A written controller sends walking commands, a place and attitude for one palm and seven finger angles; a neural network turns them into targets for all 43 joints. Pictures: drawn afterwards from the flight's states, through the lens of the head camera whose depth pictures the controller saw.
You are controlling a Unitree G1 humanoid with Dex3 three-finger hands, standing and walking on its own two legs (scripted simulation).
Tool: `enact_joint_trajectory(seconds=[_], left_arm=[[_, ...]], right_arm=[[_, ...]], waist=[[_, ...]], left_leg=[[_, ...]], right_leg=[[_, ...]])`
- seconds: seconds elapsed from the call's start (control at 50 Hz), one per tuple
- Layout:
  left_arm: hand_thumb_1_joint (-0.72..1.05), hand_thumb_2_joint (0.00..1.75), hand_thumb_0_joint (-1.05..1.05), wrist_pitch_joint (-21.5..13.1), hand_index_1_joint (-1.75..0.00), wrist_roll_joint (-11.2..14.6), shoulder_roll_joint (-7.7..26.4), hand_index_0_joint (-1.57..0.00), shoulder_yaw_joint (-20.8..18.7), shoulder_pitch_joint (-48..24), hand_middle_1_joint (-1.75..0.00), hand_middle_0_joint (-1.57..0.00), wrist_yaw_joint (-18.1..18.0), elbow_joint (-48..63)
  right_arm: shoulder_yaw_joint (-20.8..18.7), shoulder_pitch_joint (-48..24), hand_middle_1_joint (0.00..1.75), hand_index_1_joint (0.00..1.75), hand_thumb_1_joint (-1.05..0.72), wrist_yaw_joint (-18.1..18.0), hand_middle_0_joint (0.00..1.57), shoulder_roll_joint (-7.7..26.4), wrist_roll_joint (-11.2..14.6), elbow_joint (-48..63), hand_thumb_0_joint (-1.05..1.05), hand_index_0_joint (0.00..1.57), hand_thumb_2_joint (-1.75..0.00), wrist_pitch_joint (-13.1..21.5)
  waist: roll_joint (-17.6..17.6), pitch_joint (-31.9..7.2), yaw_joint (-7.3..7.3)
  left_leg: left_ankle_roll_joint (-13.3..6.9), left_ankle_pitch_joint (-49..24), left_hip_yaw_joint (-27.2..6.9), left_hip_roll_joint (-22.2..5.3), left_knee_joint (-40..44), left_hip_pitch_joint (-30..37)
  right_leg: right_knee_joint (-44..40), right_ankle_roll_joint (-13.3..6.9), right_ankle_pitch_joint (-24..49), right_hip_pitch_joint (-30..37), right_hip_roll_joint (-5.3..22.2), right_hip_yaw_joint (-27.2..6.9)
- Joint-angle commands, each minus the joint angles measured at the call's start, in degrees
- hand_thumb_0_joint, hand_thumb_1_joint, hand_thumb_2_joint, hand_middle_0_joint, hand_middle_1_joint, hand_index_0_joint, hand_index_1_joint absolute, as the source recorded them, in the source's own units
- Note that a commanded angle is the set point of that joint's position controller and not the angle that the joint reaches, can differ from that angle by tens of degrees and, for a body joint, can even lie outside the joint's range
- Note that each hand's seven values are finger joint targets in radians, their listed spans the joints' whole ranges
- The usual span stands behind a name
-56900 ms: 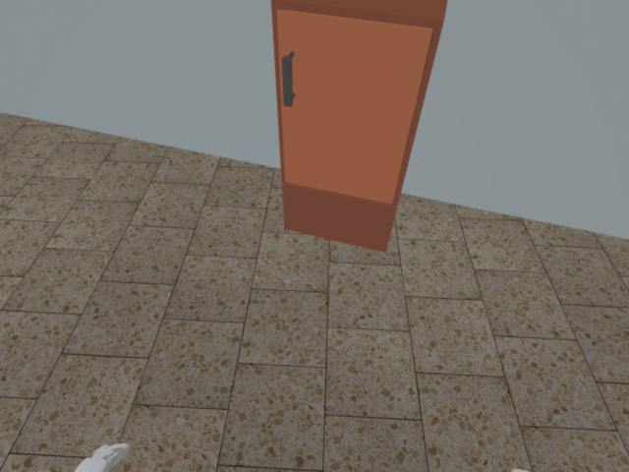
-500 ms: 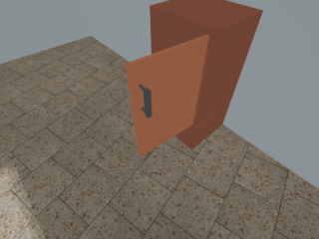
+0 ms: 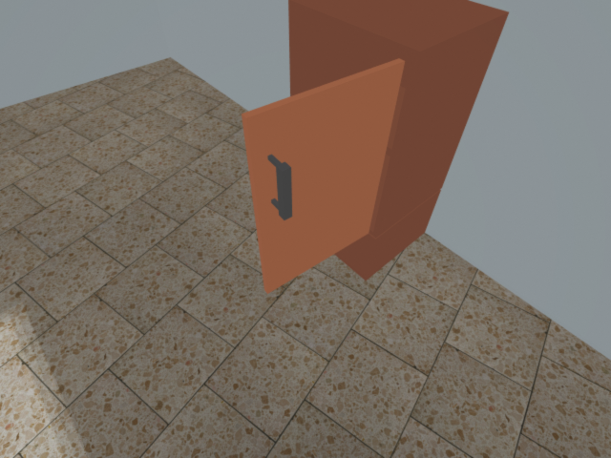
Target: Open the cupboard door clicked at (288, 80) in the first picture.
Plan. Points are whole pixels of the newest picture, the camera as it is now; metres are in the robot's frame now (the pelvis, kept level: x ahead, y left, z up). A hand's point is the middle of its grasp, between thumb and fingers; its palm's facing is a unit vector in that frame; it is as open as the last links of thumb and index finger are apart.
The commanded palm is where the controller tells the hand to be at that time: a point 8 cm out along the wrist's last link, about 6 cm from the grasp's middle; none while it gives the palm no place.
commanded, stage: look to check the result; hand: left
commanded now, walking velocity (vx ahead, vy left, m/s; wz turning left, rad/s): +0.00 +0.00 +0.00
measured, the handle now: (279, 187) +0.64 +0.09 -0.06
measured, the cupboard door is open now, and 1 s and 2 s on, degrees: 85 85 85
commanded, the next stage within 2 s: stand and wait in 0.32 s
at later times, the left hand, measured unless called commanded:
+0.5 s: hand out of the picture +0.00 +0.16 -0.18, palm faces +0.03 -0.98 -0.17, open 7.4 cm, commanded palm none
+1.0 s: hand out of the picture +0.01 +0.15 -0.17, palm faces +0.04 -0.98 -0.17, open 7.4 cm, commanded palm none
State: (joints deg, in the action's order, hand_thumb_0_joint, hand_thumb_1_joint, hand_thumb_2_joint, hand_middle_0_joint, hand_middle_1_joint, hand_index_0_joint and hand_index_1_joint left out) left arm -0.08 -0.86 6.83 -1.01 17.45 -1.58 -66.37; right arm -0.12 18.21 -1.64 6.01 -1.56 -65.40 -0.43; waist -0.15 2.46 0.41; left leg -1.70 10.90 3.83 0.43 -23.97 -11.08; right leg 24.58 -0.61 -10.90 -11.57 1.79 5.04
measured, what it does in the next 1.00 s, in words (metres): stands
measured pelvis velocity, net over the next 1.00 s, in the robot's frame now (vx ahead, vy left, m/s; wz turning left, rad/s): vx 0.02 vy -0.01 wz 0.00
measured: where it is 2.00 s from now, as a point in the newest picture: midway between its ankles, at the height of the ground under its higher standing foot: outside the picture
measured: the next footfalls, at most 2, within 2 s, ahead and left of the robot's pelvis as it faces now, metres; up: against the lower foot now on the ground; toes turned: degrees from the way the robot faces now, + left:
none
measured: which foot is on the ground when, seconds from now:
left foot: down 0.00-1.00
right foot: down 0.00-1.00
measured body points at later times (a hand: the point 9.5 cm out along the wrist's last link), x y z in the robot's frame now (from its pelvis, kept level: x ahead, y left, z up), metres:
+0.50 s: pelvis +0.01 +0.00 +0.00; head +0.02 +0.00 +0.45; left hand +0.00 +0.21 -0.16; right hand -0.01 -0.21 -0.16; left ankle +0.03 +0.10 -0.74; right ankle +0.03 -0.11 -0.74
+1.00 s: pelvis +0.02 -0.01 +0.00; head +0.03 -0.01 +0.45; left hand +0.01 +0.20 -0.16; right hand +0.00 -0.21 -0.16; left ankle +0.03 +0.10 -0.74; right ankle +0.03 -0.11 -0.74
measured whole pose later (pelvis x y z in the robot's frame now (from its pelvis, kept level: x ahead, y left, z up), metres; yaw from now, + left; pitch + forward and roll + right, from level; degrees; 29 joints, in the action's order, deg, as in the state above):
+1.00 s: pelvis +0.02 -0.01 +0.00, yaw +0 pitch -2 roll +0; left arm -0.8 -0.7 7.2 -0.7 16.0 -1.7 -66.2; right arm 0.3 16.2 -1.7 6.4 -1.4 -66.2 0.0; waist -0.1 2.9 0.3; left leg -0.8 11.3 3.5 -0.1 -22.1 -8.8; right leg 23.1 -1.2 -11.7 -9.5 1.1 5.3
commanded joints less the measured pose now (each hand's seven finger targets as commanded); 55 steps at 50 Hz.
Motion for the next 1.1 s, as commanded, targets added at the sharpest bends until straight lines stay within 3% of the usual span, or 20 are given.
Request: enact_joint_trajectory(seconds=[0.0, 0.62, 1.08], left_arm=[[0.90, 0.90, 0.00, -0.57, -0.30, 0.14, 5.39, -0.20, -0.77, 3.43, -0.30, -0.20, -0.53, 1.22], [0.90, 0.90, 0.00, -0.95, -0.30, 0.29, 5.63, -0.20, -0.60, 2.27, -0.30, -0.20, -0.56, 1.28], [0.90, 0.90, 0.00, -1.22, -0.30, 0.33, 5.91, -0.20, -0.50, 2.93, -0.30, -0.20, -0.58, 1.12]], right_arm=[[-0.58, 4.37, 0.30, 0.30, -0.90, -0.46, 0.20, 4.72, 0.31, 0.96, 0.00, 0.20, -0.90, 0.62], [-0.14, 2.80, 0.30, 0.30, -0.90, -0.57, 0.20, 5.49, 0.36, 0.16, 0.00, 0.20, -0.90, 1.18], [-0.17, 2.66, 0.30, 0.30, -0.90, -0.59, 0.20, 5.29, 0.47, -0.04, 0.00, 0.20, -0.90, 0.90]], waist=[[-0.20, 3.50, -0.01], [-0.26, 1.90, -0.25], [0.12, 2.37, -0.24]], left_leg=[[-0.16, 4.92, -6.72, -5.65, 7.16, -3.56], [0.10, -2.13, -6.11, -6.00, 6.97, -0.63], [0.32, -1.76, -5.44, -5.70, 6.35, 0.30]], right_leg=[[-6.00, -1.31, -4.05, -1.49, 4.58, -5.43], [-6.03, -1.17, 0.69, 1.00, 4.84, -5.37], [-7.64, -1.49, -0.18, 0.76, 4.87, -5.70]])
